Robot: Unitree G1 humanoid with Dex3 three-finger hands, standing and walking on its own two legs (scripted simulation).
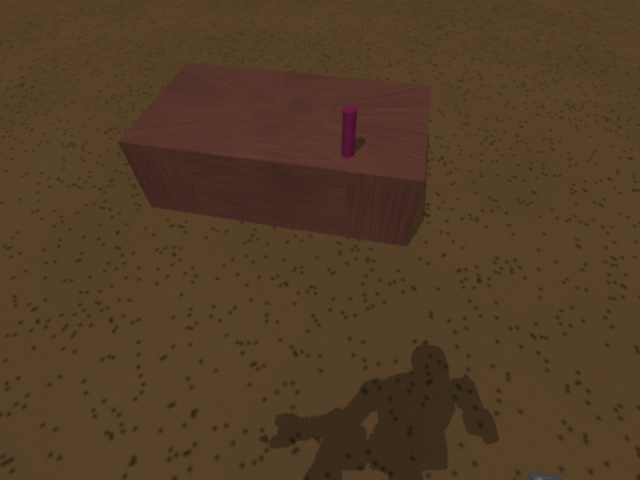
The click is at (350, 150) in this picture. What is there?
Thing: slim round
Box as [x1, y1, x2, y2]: [341, 105, 356, 157]
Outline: 347,105 343,107 341,153 345,157 350,157 353,155 356,108 352,105
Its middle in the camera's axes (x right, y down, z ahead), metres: +0.10 -0.37 +1.33
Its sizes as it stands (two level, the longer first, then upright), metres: 0.046 0.046 0.184
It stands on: a support 0.36 m high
